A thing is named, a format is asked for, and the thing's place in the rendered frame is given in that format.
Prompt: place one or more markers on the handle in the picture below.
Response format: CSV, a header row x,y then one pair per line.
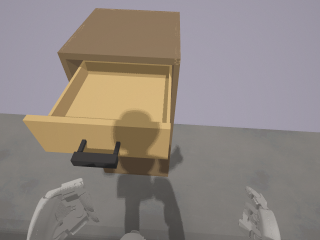
x,y
96,160

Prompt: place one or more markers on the left robot shin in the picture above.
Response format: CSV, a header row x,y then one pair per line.
x,y
135,231

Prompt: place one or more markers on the right robot hand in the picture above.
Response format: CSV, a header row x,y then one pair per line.
x,y
263,224

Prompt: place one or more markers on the drawer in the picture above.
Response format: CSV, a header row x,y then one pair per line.
x,y
107,102

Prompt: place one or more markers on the cabinet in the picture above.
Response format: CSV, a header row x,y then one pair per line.
x,y
129,36

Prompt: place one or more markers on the left robot hand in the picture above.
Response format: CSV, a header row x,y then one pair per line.
x,y
50,212

